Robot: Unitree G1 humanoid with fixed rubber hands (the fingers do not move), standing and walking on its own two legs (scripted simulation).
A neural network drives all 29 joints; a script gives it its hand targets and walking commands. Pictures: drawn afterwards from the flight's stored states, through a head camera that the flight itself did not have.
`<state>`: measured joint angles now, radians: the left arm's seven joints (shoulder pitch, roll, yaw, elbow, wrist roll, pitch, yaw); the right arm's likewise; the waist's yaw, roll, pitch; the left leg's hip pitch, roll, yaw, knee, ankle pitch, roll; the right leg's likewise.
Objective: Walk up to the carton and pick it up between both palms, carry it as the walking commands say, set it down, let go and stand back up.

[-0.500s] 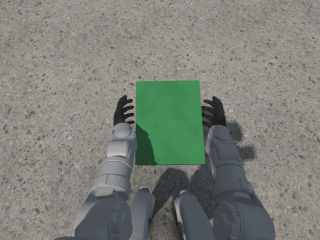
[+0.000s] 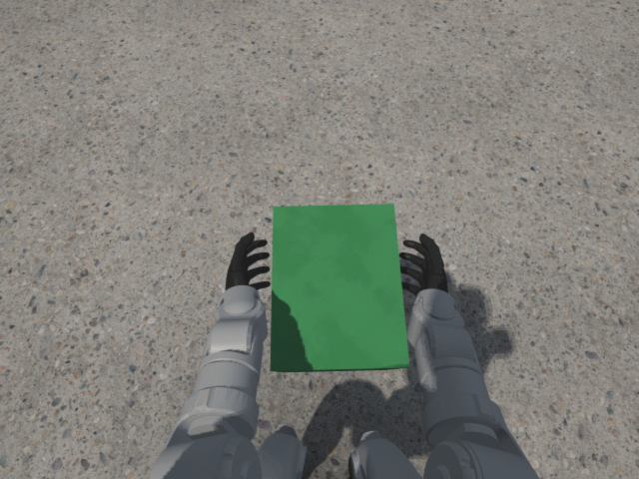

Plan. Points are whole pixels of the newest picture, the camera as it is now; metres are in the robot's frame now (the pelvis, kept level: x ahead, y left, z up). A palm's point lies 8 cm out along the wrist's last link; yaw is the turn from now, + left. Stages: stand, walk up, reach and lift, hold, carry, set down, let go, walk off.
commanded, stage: reach and lift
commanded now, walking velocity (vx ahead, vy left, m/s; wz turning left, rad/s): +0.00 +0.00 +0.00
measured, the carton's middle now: (334, 295) +0.38 +0.00 -0.12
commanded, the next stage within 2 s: none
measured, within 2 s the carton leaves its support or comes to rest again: neither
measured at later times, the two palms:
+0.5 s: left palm (228, 280) +0.34 +0.13 +0.04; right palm (450, 279) +0.34 -0.13 +0.04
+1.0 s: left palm (218, 263) +0.32 +0.12 +0.11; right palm (475, 267) +0.32 -0.13 +0.11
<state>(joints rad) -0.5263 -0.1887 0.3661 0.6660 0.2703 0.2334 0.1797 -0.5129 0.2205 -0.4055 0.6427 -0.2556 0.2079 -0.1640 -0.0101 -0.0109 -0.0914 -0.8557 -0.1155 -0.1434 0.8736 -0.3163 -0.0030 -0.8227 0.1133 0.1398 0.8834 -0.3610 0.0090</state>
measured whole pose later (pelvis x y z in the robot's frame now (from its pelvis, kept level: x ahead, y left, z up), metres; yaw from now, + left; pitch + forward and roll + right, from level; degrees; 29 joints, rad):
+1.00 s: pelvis +0.01 +0.00 +0.05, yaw +0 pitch -6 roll +0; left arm -0.46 -0.22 0.31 0.58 0.31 0.65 0.22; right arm -0.45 0.21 -0.35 0.54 -0.33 0.65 -0.12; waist -0.02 -0.01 -0.07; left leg -0.16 -0.09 -0.14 0.48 -0.21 0.02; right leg -0.13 0.07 0.15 0.48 -0.25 0.00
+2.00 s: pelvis +0.01 +0.00 +0.05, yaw +0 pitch -8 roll +0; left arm -0.43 -0.21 0.29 0.51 0.32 0.72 0.14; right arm -0.44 0.21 -0.31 0.50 -0.33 0.70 -0.11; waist -0.01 -0.01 -0.04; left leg -0.13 -0.08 -0.13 0.48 -0.21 0.01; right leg -0.10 0.07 0.13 0.49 -0.24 0.00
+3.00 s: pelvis +0.06 -0.04 +0.05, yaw -12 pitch +7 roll +2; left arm -0.38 -0.19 0.11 0.01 0.14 1.01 0.29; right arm -0.38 0.19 -0.13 -0.01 -0.13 1.01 -0.26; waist 0.01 -0.02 -0.14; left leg -0.36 0.01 0.05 0.54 -0.37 -0.04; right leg -0.31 0.07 0.09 0.46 -0.26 -0.07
